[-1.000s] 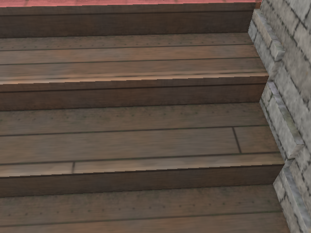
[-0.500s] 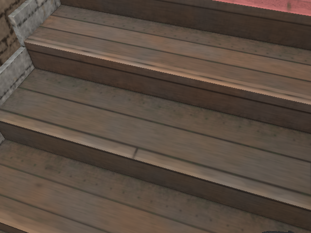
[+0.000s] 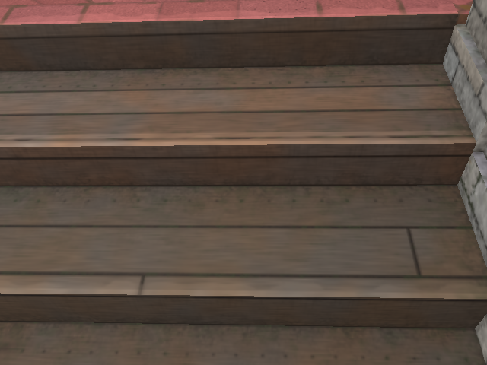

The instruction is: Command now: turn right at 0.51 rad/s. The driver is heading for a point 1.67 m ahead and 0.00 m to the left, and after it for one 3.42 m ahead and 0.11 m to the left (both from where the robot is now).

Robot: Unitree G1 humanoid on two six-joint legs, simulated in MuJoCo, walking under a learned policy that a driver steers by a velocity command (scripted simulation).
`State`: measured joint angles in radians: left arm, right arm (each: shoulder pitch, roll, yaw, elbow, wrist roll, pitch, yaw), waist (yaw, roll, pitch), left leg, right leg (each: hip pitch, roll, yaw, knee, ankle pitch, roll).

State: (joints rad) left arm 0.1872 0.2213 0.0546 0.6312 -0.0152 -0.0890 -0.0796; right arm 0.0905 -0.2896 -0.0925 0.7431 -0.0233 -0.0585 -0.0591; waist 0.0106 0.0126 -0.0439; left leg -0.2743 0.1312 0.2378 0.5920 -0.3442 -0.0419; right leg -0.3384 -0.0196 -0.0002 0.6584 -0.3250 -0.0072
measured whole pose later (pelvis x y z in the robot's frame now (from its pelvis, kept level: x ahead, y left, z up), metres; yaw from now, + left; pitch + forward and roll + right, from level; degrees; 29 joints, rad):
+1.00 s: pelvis +0.06 +0.01 +0.01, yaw +2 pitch +6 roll +0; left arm 0.47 0.19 0.01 0.80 0.07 -0.08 -0.03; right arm 0.12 -0.22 -0.04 0.77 -0.03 -0.06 0.03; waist 0.08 0.00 -0.12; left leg -0.85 -0.03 -0.02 1.83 -0.50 0.13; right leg -0.19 -0.02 -0.08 0.47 -0.39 -0.03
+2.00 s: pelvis +0.62 +0.15 +0.26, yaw -6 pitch +6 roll -3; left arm 0.31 0.19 0.04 1.03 0.05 -0.04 -0.04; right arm 0.28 -0.24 0.02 1.02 -0.09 -0.08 0.10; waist 0.04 0.04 -0.17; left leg -0.81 -0.02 -0.19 1.89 -0.08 0.17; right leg -0.57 0.18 -0.02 0.89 -0.42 -0.12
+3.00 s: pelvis +1.19 +0.04 +0.49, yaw -21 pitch +7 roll -4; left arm -0.20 0.09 -0.06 0.78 0.04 -0.03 -0.08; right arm 0.60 -0.06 0.03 1.18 -0.08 -0.13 0.11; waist -0.10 0.05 -0.11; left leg -0.05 0.14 -0.03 0.68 -0.16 0.05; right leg -0.93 -0.05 -0.21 1.26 -0.44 -0.09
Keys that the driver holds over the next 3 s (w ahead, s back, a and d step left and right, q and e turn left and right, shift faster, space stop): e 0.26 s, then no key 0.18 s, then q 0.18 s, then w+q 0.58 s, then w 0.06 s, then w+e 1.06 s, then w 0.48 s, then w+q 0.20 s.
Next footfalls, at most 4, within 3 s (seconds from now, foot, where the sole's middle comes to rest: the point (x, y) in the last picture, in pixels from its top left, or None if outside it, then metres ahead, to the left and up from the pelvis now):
0.48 left None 0.05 0.15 -0.76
1.26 left None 0.36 0.20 -0.61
1.82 right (235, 250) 0.67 0.08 -0.46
2.28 left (162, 113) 1.01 0.27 -0.31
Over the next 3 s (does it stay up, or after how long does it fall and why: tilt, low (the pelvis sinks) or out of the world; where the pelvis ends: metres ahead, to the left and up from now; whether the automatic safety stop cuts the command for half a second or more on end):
stays up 1.19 0.04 0.49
